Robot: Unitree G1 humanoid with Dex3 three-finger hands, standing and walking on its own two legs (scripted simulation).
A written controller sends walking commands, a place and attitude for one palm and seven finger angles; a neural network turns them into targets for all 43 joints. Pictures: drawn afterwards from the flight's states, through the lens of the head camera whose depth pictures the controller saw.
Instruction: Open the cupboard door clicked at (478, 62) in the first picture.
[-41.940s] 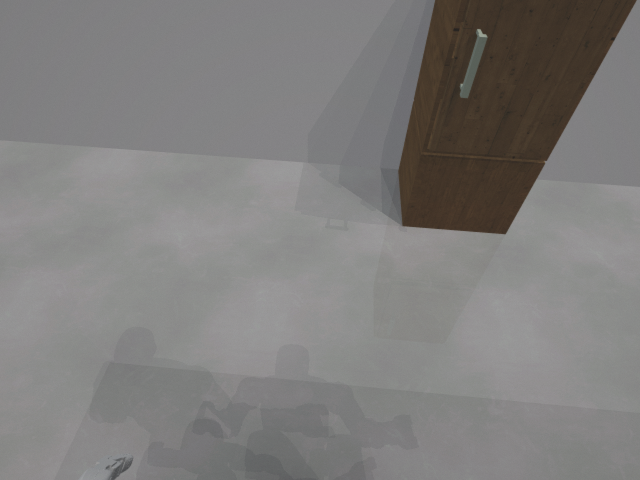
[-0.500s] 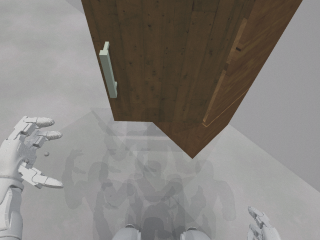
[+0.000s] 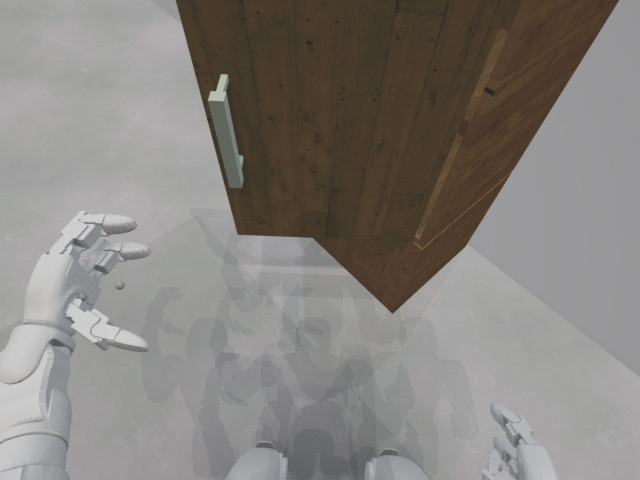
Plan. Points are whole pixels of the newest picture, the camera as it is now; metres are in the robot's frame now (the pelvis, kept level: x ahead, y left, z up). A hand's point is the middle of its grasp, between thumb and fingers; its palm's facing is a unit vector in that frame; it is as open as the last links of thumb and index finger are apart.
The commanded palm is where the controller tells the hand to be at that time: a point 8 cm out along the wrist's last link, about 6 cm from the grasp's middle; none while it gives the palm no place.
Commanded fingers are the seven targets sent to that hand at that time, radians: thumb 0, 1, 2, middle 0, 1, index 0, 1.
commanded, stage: move the hooked fingers beside the handle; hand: left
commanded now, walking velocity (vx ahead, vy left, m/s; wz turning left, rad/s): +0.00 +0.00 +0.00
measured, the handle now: (230, 135) +0.60 +0.18 +0.04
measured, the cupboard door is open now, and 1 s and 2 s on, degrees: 46 46 46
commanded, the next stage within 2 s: none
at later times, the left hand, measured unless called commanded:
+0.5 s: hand (144, 228) +0.40 +0.26 +0.05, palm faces +0.02 -1.00 -0.03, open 14.0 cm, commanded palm +0.38 +0.30 +0.05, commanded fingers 0.00 -0.50 0.30 -0.30 -1.20 -0.30 -1.20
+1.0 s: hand (162, 182) +0.48 +0.25 +0.05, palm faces +0.01 -1.00 -0.01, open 14.0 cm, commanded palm +0.46 +0.29 +0.05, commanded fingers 0.00 -0.50 0.30 -0.30 -1.20 -0.30 -1.20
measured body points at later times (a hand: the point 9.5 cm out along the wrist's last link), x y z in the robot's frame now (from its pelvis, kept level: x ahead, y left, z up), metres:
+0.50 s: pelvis +0.00 +0.00 +0.00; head +0.10 +0.02 +0.44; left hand +0.40 +0.31 +0.06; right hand +0.08 -0.27 -0.11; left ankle +0.02 +0.11 -0.68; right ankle +0.03 -0.12 -0.68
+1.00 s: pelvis +0.00 +0.02 -0.02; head +0.13 +0.04 +0.41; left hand +0.47 +0.31 +0.05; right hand +0.02 -0.26 -0.12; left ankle +0.02 +0.11 -0.68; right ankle +0.03 -0.12 -0.68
